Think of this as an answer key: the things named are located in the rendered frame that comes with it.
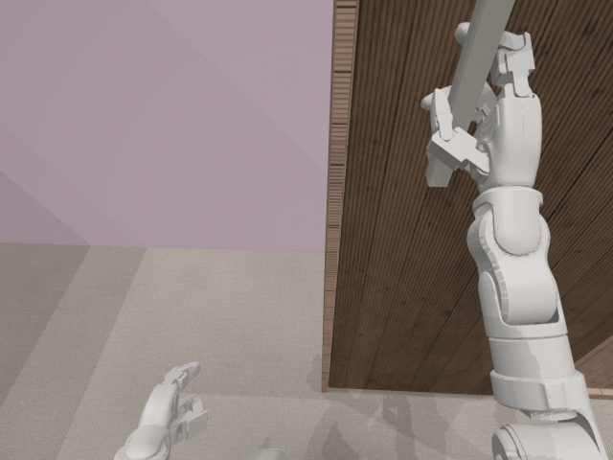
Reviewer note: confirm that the robot right forearm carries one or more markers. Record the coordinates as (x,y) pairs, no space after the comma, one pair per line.
(534,370)

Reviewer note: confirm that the right robot hand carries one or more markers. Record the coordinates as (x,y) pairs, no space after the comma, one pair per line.
(509,126)

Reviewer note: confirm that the robot left forearm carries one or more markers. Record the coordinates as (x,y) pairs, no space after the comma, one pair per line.
(148,442)

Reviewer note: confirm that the handle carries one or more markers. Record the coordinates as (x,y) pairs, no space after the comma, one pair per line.
(486,27)

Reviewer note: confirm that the robot right upper arm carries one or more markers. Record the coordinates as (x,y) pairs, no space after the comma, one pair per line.
(544,441)

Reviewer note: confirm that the wardrobe door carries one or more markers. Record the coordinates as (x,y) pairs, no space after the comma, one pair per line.
(407,313)
(597,366)

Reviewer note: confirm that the left robot hand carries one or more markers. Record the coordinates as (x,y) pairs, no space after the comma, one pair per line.
(183,419)

